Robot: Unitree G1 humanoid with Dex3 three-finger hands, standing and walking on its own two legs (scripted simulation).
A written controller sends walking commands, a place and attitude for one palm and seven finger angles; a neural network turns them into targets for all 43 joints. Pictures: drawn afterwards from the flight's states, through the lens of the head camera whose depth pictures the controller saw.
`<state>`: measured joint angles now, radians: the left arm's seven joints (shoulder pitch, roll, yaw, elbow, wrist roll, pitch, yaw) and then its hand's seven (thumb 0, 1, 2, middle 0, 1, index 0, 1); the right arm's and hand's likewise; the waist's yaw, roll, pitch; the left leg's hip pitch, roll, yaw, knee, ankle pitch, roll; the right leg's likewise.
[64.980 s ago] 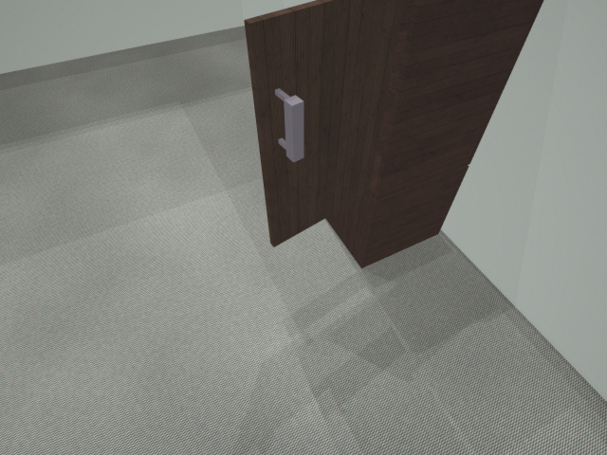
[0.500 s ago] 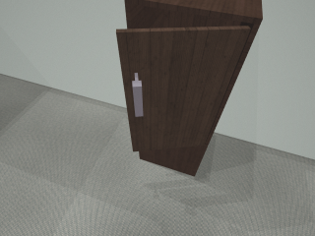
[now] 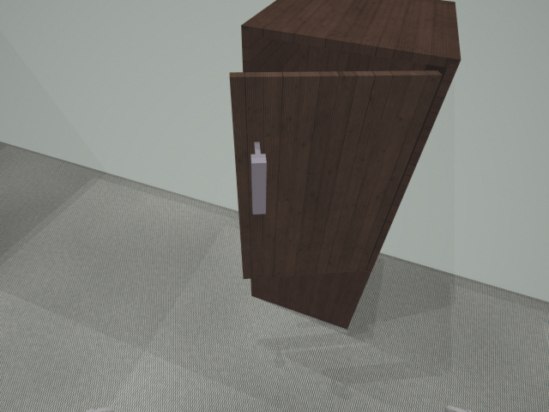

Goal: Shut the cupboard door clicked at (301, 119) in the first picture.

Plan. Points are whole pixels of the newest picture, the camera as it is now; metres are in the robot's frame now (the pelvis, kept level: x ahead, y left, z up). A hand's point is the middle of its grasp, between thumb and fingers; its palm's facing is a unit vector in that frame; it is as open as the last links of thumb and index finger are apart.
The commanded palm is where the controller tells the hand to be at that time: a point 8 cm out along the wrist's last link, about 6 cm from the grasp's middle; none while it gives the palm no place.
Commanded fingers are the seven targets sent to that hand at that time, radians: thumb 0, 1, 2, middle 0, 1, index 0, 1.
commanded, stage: shuffle to correct the standing spot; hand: left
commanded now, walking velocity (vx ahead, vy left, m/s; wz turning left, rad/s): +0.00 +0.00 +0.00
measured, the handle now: (258, 178) +0.52 +0.07 +0.06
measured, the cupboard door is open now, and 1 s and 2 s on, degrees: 26 26 26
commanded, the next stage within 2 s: come to a stop and stand still in 1.34 s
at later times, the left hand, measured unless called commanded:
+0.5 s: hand out of the picture -0.05 +0.13 -0.18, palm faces +0.07 -0.98 -0.17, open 7.4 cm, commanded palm none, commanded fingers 0.00 0.90 0.90 -0.20 -0.30 -0.20 -0.30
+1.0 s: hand out of the picture +0.09 +0.11 -0.18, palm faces +0.13 -0.98 -0.16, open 7.3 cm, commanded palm none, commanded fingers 0.00 0.90 0.90 -0.20 -0.30 -0.20 -0.30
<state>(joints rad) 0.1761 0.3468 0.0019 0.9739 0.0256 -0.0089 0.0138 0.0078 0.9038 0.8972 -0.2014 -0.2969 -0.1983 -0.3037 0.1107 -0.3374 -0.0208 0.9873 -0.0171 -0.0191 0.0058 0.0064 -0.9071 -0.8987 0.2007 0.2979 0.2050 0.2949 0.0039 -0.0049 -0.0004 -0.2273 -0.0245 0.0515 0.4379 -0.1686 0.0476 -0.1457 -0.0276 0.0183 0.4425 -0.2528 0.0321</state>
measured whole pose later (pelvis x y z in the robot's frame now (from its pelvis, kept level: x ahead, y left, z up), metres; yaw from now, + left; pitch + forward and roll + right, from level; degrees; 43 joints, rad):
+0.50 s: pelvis +0.02 -0.04 +0.00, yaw +3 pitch -1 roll -1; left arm 0.42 0.16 0.00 1.08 0.03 0.03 0.01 0.01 0.90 0.90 -0.20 -0.30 -0.20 -0.30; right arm 0.31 -0.15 -0.03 1.12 -0.02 0.04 -0.02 0.01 -0.91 -0.90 0.20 0.30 0.21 0.30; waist 0.00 -0.01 0.02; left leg -0.30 0.02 -0.01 0.55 -0.26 0.02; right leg -0.16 0.01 -0.07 0.47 -0.30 -0.02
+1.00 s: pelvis +0.08 -0.07 +0.00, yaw +6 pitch +0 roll -2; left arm 0.26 0.19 0.07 1.00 0.04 0.07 0.00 0.01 0.92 0.90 -0.20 -0.30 -0.20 -0.30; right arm 0.29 -0.12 -0.05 1.07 -0.03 -0.01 -0.05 0.01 -0.92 -0.90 0.20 0.30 0.21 0.30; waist -0.02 -0.03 0.04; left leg -0.18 0.10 0.15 0.45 -0.26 0.00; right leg -0.46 -0.10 -0.02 0.86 -0.27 0.06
